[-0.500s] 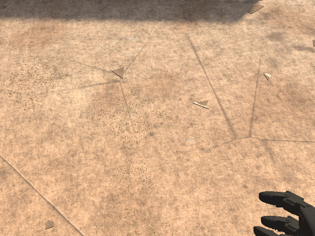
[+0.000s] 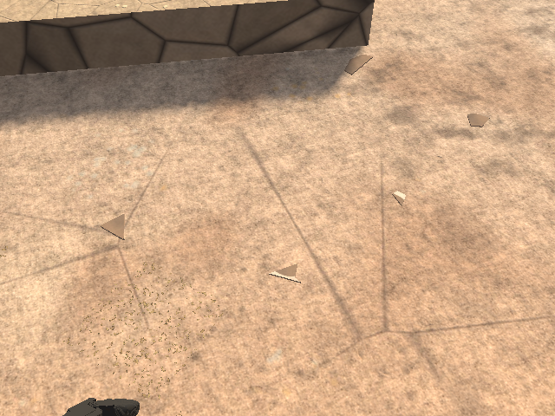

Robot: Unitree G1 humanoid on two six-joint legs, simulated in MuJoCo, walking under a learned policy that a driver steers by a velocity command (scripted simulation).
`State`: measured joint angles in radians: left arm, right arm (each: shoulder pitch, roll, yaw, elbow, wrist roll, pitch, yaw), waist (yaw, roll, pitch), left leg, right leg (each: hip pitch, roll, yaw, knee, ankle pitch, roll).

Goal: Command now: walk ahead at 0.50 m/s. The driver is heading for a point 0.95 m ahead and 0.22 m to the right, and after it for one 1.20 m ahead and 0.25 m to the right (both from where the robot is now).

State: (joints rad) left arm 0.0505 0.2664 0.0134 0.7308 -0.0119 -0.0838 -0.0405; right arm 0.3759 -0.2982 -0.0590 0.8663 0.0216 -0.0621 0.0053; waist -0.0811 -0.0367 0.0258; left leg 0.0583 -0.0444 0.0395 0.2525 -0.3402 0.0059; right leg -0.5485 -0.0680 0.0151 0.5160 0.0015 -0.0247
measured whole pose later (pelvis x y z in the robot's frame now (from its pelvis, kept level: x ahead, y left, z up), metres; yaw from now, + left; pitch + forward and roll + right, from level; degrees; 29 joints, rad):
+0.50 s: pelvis +0.27 -0.02 +0.01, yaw +1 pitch +2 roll -2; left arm 0.37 0.28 0.05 0.89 -0.02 -0.07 0.00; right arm 0.04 -0.26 -0.03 0.75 0.01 -0.07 0.04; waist 0.09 0.05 0.02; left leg -0.59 0.08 -0.02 0.54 0.04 0.01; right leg 0.04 0.05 -0.04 0.21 -0.28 -0.04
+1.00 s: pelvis +0.54 +0.02 +0.01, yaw -9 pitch +1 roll +2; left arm 0.15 0.27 0.05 0.79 -0.02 -0.04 -0.03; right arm 0.29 -0.27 -0.06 0.91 -0.01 -0.09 0.00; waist -0.06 -0.04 0.03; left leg 0.07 -0.05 0.21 0.19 -0.27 0.03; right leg -0.66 -0.10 0.03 0.68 0.05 -0.02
